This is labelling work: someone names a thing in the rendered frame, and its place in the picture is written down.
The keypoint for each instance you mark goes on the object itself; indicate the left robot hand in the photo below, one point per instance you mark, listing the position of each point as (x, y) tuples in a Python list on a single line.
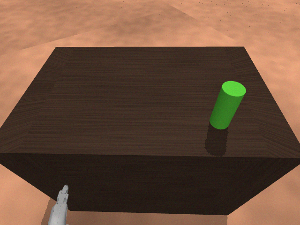
[(59, 210)]

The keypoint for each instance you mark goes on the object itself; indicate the can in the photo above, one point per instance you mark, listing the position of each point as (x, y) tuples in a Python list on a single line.
[(229, 98)]

